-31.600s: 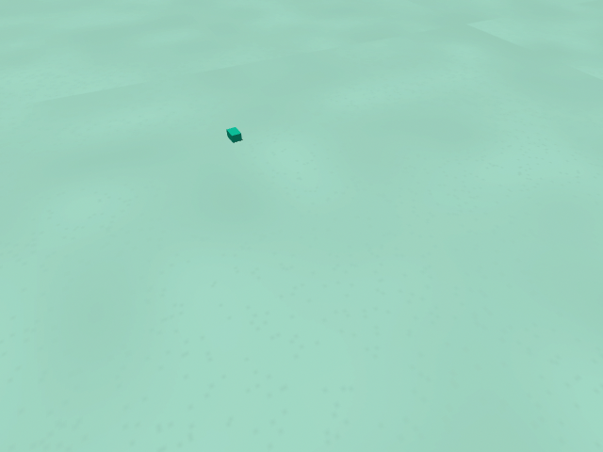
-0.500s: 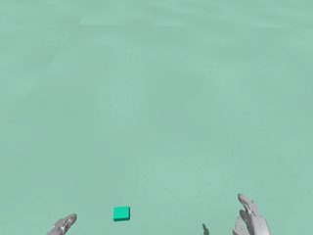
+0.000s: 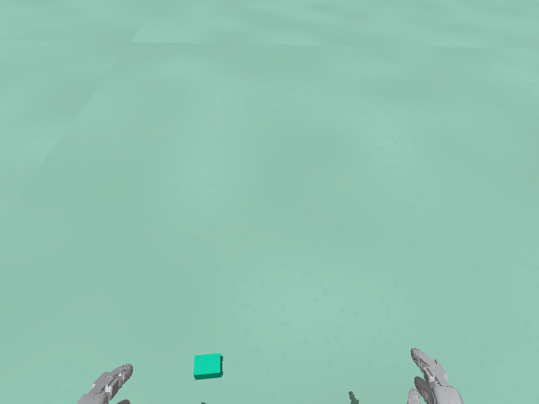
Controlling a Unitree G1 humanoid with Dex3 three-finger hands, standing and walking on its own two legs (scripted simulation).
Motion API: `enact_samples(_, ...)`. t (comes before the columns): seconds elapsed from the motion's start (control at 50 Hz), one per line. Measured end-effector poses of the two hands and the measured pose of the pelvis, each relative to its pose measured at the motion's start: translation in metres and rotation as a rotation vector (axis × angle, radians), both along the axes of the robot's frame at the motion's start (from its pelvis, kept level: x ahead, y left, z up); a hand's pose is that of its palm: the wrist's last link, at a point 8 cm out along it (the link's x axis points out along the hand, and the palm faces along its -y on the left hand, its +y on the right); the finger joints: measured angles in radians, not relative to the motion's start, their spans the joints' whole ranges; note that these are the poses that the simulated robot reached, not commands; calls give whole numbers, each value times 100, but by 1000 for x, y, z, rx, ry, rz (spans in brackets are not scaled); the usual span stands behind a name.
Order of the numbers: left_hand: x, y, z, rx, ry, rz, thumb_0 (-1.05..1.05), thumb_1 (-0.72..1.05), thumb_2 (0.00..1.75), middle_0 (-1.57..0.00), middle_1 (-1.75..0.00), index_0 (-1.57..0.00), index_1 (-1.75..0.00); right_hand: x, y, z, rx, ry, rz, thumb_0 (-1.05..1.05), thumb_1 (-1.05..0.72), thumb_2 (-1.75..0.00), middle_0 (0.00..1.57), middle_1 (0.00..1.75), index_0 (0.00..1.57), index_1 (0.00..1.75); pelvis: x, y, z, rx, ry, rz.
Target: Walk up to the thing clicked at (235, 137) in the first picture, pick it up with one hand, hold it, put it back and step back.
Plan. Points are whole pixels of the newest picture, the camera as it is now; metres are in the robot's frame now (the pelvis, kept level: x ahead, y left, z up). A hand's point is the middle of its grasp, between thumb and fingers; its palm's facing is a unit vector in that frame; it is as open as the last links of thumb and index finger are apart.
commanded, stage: home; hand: left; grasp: from above
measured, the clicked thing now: (208, 366) +0.45 +0.18 -0.69
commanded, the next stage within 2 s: stand in 1.32 s
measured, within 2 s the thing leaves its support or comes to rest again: neither
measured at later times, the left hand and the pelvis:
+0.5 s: hand out of the picture +0.16 +0.18 -0.05, palm faces +0.04 -0.98 -0.20, open 7.4 cm; pelvis +0.00 +0.00 +0.00, yaw +0 degrees
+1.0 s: hand out of the picture +0.17 +0.18 -0.05, palm faces +0.04 -0.98 -0.20, open 7.4 cm; pelvis +0.01 +0.00 +0.00, yaw +0 degrees
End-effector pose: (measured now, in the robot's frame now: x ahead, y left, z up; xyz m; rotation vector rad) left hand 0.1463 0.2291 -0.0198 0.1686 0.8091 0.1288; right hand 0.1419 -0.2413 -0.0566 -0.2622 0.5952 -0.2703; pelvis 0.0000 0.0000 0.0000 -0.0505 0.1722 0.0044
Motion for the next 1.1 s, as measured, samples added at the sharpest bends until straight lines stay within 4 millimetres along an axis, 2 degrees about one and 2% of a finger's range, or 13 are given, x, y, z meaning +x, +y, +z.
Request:
enact_samples(0.34, -2, -2, -2, -2, 6, -2, 2, 91, 90, -20, -30, -20, -29, 6, -1, 2, -4, -25, 7, 1, -90, -90, 20, 30, 21, 30, 0, -1, -1, 1, 3, -1)
enact_samples(0.72, 7, -1, -1, -1, 4, -6, 2, 91, 90, -20, -30, -20, -30, 12, -2, 1, -7, -11, 0, 1, -90, -90, 20, 30, 21, 30, 8, -1, -1, -1, 10, -1)
enact_samples(1.1, 6, 2, -2, -3, 2, -6, 2, 91, 90, -20, -30, -20, -30, 11, 2, 3, -7, -11, 2, 1, -90, -90, 20, 30, 21, 30, 6, 3, -1, -5, 7, -1)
